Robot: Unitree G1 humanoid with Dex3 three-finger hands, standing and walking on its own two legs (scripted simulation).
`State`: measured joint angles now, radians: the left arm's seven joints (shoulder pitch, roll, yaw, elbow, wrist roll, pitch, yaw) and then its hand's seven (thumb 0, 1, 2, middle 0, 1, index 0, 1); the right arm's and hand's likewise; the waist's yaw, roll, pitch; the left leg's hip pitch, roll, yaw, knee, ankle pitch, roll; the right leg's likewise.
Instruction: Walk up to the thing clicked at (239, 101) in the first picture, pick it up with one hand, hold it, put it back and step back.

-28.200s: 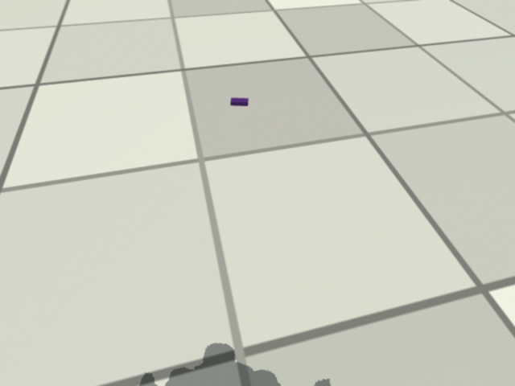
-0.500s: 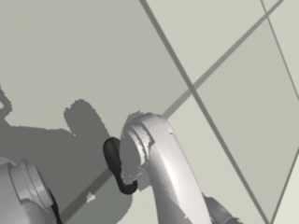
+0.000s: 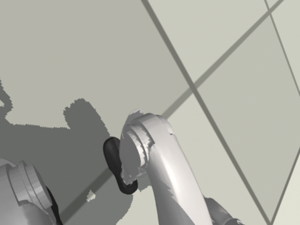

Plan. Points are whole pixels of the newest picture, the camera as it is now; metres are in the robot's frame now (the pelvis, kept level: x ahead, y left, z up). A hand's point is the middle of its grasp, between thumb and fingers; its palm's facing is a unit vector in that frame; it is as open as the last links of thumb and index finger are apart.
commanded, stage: open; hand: left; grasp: from above
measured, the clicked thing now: out of the picture +0.49 +0.33 -0.30
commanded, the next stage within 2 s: withdraw in 0.20 s
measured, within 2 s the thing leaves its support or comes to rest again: neither
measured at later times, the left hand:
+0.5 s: hand out of the picture +0.49 +0.34 -0.23, palm faces -0.38 -0.12 -0.92, open 13.4 cm
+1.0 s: hand out of the picture +0.46 +0.34 -0.10, palm faces -0.52 -0.13 -0.84, open 13.5 cm
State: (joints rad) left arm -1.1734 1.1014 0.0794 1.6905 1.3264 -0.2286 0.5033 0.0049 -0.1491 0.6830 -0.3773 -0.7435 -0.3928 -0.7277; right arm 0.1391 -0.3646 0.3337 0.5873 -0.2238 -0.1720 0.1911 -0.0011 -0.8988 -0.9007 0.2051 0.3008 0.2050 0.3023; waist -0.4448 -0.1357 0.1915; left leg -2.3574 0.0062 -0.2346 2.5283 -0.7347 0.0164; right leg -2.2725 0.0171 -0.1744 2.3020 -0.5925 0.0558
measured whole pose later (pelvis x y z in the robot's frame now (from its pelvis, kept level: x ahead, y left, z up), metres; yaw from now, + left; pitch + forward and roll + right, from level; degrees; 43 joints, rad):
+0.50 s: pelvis +0.00 +0.00 +0.00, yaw +0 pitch +31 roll -16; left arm -1.18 1.09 0.10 1.62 1.33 -0.20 0.51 0.00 -0.39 0.89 -0.20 -0.92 -0.20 -0.91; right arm 0.16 -0.36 0.31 0.59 -0.22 -0.17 0.20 0.00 -0.90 -0.90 0.20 0.30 0.21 0.30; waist -0.43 -0.13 0.16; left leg -2.36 0.00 -0.23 2.52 -0.74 0.01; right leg -2.28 0.01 -0.18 2.30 -0.60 0.05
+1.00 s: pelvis -0.01 -0.01 +0.04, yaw +6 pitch +33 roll -10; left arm -1.11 0.86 -0.02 1.34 1.16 -0.17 0.07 0.00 -0.44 0.97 -0.16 -0.97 -0.16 -0.97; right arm 0.16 -0.36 0.17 0.57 -0.12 0.03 0.11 0.00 -0.90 -0.90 0.20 0.30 0.20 0.30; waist -0.31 0.00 0.03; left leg -2.27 -0.01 -0.15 2.33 -0.65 0.01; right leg -2.21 -0.02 -0.11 2.19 -0.57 0.03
